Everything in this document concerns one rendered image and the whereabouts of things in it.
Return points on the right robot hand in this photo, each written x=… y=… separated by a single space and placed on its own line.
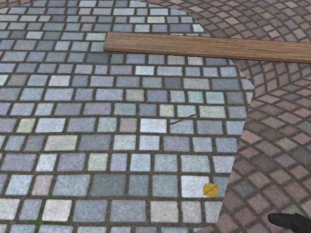
x=296 y=222

